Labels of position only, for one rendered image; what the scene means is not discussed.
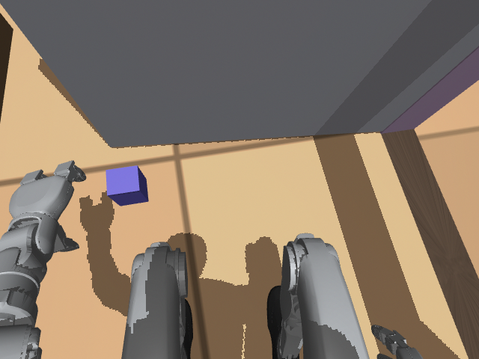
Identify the left robot arm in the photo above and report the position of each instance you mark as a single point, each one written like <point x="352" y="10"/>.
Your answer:
<point x="25" y="248"/>

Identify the right robot foot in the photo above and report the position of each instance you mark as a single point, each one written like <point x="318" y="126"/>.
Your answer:
<point x="274" y="319"/>

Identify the right robot hand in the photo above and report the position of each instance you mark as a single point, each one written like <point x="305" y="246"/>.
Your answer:
<point x="395" y="343"/>

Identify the left robot hand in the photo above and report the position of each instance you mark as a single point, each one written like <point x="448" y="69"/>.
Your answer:
<point x="49" y="196"/>

